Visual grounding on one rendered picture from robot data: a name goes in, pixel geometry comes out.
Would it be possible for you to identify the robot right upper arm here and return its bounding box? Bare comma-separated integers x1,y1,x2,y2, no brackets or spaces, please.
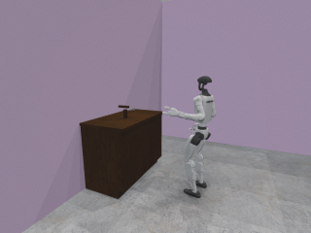
211,95,217,117

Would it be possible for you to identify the robot right shin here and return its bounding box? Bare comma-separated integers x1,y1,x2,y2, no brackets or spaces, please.
193,154,204,183

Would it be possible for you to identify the robot left hand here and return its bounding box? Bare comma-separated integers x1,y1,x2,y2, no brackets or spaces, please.
162,106,179,117

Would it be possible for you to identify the robot left upper arm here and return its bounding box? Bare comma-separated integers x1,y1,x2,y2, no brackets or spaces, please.
193,95,205,121

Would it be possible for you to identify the robot shin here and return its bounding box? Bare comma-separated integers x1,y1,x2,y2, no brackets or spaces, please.
193,154,204,183
185,162,197,193

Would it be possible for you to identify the robot left shin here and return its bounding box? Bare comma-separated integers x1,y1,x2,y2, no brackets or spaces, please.
185,162,197,193

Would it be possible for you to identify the counter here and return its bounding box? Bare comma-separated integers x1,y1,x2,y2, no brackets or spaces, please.
80,105,164,199

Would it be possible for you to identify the robot right hand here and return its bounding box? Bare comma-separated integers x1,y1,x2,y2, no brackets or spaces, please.
190,123,198,134

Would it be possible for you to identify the left robot forearm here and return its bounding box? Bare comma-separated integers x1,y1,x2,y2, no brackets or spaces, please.
177,112,203,121

